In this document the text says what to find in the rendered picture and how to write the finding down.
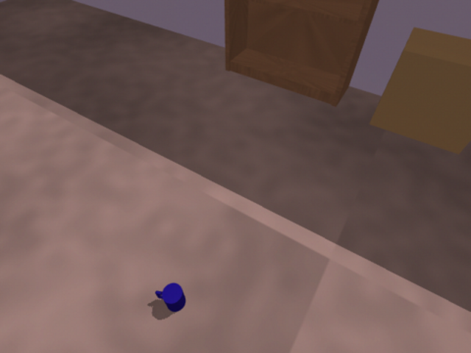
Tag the bookshelf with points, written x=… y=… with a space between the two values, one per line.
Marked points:
x=310 y=47

